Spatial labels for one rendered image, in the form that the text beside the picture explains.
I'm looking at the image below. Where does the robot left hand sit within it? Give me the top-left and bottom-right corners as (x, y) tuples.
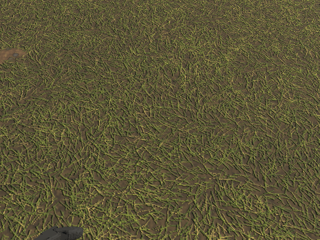
(34, 226), (84, 240)

